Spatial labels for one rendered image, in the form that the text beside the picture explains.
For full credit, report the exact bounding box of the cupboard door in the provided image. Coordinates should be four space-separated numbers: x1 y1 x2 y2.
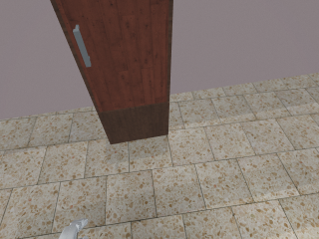
55 0 169 112

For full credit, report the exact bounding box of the robot left hand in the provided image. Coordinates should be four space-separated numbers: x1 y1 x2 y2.
59 218 89 239

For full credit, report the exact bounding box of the handle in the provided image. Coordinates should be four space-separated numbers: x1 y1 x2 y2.
73 24 92 68

